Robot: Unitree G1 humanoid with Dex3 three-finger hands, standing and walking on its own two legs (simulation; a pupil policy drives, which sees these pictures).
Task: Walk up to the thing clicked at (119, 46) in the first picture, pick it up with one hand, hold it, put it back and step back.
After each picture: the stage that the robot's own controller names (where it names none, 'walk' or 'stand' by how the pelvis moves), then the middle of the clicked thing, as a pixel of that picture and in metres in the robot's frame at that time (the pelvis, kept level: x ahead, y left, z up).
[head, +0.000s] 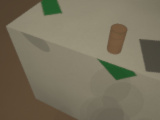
stand; (116, 39) +0.57 -0.12 +0.06
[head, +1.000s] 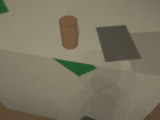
rise first; (69, 33) +0.53 +0.10 +0.08
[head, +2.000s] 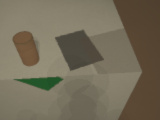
stand; (27, 49) +0.46 +0.22 +0.08
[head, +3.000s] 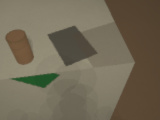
stand; (20, 47) +0.46 +0.25 +0.08
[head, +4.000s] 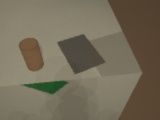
stand; (32, 55) +0.46 +0.22 +0.05
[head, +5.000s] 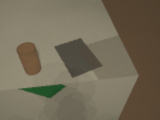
stand; (29, 59) +0.45 +0.23 +0.05
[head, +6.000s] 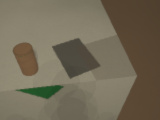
stand; (26, 60) +0.44 +0.24 +0.05
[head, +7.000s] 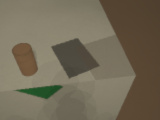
stand; (25, 60) +0.44 +0.24 +0.05
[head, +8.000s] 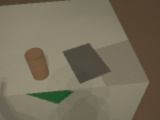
rise first; (37, 64) +0.43 +0.22 +0.06
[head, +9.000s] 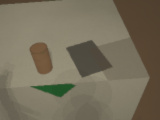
go down; (42, 58) +0.46 +0.22 +0.06
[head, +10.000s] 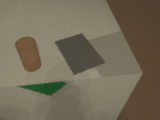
go down; (29, 55) +0.45 +0.20 +0.07
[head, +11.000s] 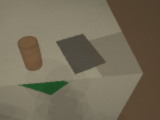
go down; (31, 54) +0.46 +0.20 +0.07
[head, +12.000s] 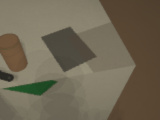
close in; (13, 53) +0.44 +0.23 +0.09
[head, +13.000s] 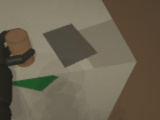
lift; (21, 48) +0.45 +0.21 +0.10
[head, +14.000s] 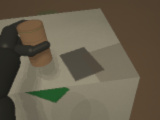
lift; (36, 44) +0.35 +0.15 +0.25
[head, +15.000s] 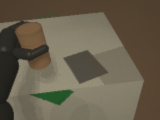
hold; (35, 46) +0.34 +0.15 +0.26
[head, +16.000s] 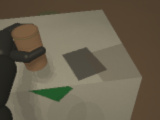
hold; (31, 48) +0.34 +0.17 +0.25
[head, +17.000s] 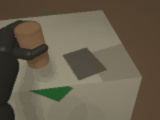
crouch; (33, 46) +0.34 +0.16 +0.26
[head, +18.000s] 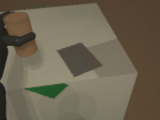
crouch; (22, 35) +0.40 +0.20 +0.24
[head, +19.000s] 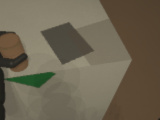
lower; (14, 53) +0.43 +0.22 +0.09
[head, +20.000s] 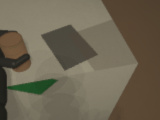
lower; (16, 53) +0.43 +0.21 +0.10
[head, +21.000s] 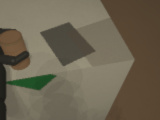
lower; (15, 51) +0.44 +0.21 +0.10
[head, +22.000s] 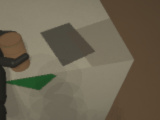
lower; (15, 53) +0.43 +0.21 +0.10
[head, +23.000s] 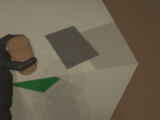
loosen; (23, 56) +0.42 +0.20 +0.10
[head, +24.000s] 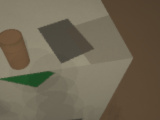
withdraw; (15, 50) +0.43 +0.20 +0.10
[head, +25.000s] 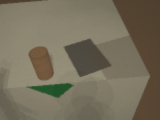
sink last; (42, 64) +0.42 +0.20 +0.08
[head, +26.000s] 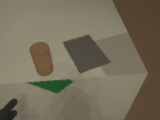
stand; (42, 59) +0.43 +0.19 +0.07
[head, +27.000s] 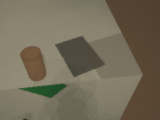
stand; (34, 64) +0.41 +0.20 +0.06
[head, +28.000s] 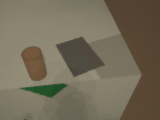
stand; (35, 64) +0.41 +0.20 +0.06
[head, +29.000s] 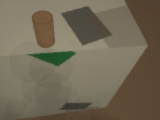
walk; (44, 30) +0.51 +0.15 +0.08
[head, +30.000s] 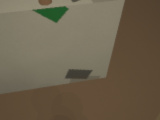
walk; out of the picture +0.79 +0.23 +0.09
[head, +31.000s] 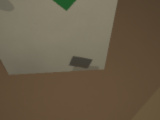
stand; out of the picture +1.10 +0.21 +0.07
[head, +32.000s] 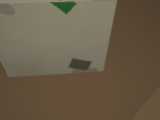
stand; out of the picture +1.10 +0.20 +0.05
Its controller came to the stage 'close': yes
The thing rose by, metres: 0.21
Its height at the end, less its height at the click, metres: +0.00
